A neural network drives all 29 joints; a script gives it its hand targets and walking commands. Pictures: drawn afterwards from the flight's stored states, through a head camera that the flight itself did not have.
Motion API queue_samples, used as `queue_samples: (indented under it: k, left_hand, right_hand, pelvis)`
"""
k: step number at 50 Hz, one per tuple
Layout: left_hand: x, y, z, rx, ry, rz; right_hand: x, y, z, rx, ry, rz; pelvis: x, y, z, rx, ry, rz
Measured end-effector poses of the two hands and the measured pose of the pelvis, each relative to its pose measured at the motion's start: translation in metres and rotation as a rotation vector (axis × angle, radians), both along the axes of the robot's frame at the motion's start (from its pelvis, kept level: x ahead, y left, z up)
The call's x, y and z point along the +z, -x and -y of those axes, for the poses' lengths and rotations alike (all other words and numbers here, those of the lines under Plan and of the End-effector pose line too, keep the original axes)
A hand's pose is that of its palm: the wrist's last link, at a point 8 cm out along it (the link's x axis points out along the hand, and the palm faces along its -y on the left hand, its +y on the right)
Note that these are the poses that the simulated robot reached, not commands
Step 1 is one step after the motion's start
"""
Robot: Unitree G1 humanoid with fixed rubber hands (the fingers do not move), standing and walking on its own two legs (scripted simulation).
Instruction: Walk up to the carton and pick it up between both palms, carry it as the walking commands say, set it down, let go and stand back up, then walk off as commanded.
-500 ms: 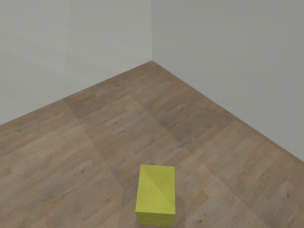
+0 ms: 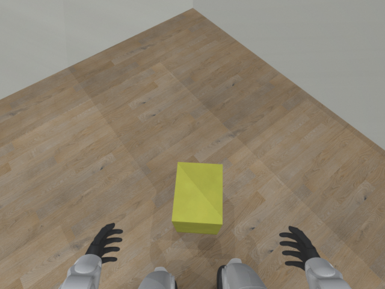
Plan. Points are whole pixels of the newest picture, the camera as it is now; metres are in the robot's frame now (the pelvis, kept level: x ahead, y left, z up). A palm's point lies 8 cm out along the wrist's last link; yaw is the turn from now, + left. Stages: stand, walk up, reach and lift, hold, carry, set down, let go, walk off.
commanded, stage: reach and lift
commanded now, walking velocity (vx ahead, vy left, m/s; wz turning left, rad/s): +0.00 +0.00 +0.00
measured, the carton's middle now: (198, 200) +0.45 +0.00 -0.60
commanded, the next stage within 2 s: none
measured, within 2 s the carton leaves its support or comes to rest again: neither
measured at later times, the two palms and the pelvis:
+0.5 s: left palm (117, 196) +0.34 +0.22 -0.14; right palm (275, 199) +0.33 -0.20 -0.15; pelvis -0.04 +0.00 -0.05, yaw +1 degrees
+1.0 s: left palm (137, 156) +0.47 +0.18 -0.17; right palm (254, 160) +0.45 -0.17 -0.18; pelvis -0.05 +0.00 -0.08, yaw +1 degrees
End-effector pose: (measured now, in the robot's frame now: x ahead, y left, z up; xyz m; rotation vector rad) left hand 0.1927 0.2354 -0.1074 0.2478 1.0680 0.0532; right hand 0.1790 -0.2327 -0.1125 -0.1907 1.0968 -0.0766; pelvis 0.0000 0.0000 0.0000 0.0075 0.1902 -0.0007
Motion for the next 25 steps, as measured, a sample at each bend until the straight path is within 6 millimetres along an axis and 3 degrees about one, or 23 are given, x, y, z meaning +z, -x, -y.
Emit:
queue_samples:
  k: [8,18,25]
  left_hand:
    - [-0.008,-0.045,0.012,-0.017,0.012,0.125]
    - [-0.011,-0.105,0.019,0.013,0.045,0.197]
    - [-0.029,-0.146,0.019,0.039,0.064,0.241]
  right_hand:
    - [-0.019,-0.031,-0.007,0.01,0.012,0.093]
    - [-0.02,-0.109,-0.027,-0.002,0.006,0.195]
    - [-0.041,-0.148,-0.036,-0.033,-0.001,0.221]
  pelvis:
    - [-0.022,0.026,0.004,0.004,-0.008,-0.06]
    - [-0.037,0.04,0.004,0.006,-0.009,-0.125]
    - [-0.046,0.039,0.001,0.009,-0.005,-0.224]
